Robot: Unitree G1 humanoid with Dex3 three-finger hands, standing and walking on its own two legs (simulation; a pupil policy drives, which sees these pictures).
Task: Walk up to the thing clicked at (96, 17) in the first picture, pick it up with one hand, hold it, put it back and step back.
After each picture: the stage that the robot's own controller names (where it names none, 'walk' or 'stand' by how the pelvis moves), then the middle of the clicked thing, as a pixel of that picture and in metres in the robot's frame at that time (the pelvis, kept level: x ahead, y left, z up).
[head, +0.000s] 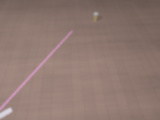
stand; (95, 17) +2.04 -0.15 -0.72
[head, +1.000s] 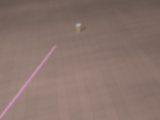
walk; (78, 28) +1.91 +0.20 -0.69
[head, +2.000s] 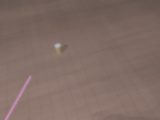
walk; (58, 49) +1.30 +0.35 -0.72
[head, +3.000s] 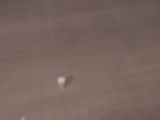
walk; (62, 83) +0.83 +0.27 -0.72
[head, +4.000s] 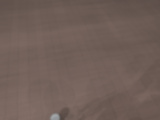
walk; out of the picture +0.50 +0.20 -0.70
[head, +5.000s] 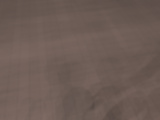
stand; out of the picture +0.33 +0.21 -0.71
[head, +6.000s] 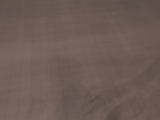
stand; out of the picture +0.31 +0.19 -0.72
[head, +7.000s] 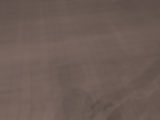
stand; out of the picture +0.34 +0.19 -0.73
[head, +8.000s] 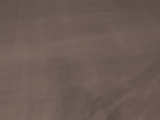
stand; out of the picture +0.33 +0.20 -0.73
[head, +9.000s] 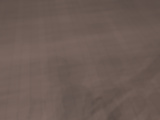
stand; out of the picture +0.32 +0.20 -0.73
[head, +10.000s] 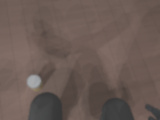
go down; (35, 83) +0.38 +0.23 -0.41
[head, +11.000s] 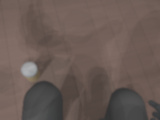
go down; (31, 72) +0.40 +0.26 -0.31
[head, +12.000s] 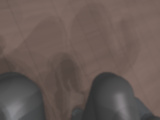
close in; out of the picture +0.36 +0.30 -0.22
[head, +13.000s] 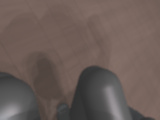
close; out of the picture +0.36 +0.30 -0.21
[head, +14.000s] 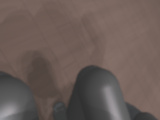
lift; out of the picture +0.36 +0.31 -0.21
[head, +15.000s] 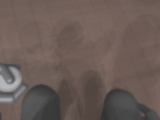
lift; (12, 84) +0.31 +0.25 -0.07
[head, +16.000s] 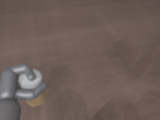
hold; (33, 88) +0.33 +0.17 +0.04
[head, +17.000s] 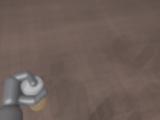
hold; (35, 94) +0.33 +0.18 -0.01
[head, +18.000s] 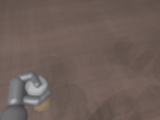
crouch; (39, 94) +0.33 +0.17 +0.00
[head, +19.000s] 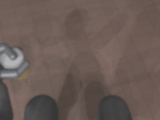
crouch; (16, 65) +0.40 +0.23 -0.09
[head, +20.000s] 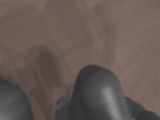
lower; out of the picture +0.38 +0.33 -0.22
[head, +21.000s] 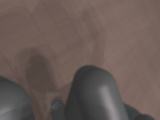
lower; out of the picture +0.39 +0.33 -0.22
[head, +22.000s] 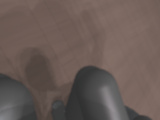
lower; out of the picture +0.38 +0.33 -0.22
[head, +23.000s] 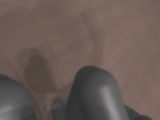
lower; out of the picture +0.38 +0.33 -0.22
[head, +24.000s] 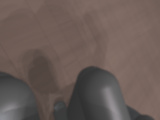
loosen; out of the picture +0.36 +0.31 -0.22
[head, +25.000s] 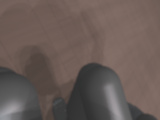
withdraw; out of the picture +0.37 +0.30 -0.22
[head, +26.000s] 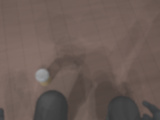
walk; (43, 77) +0.42 +0.24 -0.41
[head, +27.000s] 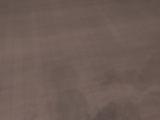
stand; out of the picture +0.34 +0.20 -0.66
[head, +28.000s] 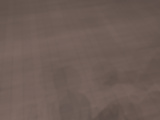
stand; out of the picture +0.35 +0.21 -0.67
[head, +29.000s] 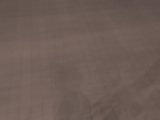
stand; out of the picture +0.36 +0.19 -0.72
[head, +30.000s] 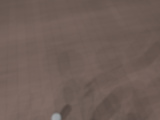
walk; out of the picture +0.41 +0.21 -0.70
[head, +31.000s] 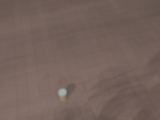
walk; (63, 95) +0.61 +0.21 -0.70
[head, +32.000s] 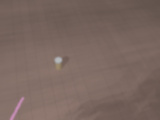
walk; (58, 63) +0.94 +0.22 -0.70
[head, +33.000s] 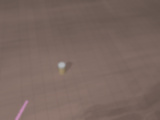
stand; (62, 68) +0.97 +0.21 -0.71
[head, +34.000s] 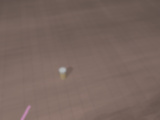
stand; (63, 73) +0.99 +0.22 -0.73
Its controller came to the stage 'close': yes
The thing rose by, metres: 0.71
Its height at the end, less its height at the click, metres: +0.00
